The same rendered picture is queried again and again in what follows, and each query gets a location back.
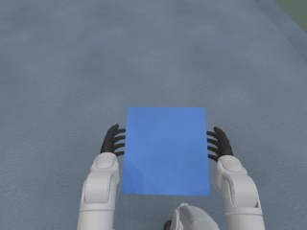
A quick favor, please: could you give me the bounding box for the right robot thigh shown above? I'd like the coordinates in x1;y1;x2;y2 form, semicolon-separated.
173;205;220;230

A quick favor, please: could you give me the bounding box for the robot right hand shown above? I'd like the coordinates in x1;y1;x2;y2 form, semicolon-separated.
206;126;234;162

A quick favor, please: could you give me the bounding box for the right robot forearm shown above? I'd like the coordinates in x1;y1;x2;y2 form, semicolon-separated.
215;155;266;230

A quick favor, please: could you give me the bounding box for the left robot forearm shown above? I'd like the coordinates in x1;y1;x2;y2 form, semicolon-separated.
77;152;120;230

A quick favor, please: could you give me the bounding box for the right robot shin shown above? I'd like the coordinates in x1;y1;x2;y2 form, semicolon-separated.
170;203;189;230

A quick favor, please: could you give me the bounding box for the carton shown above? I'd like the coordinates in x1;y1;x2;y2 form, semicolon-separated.
121;106;210;196

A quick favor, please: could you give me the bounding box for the robot left hand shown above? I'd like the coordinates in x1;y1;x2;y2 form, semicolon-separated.
100;124;126;157

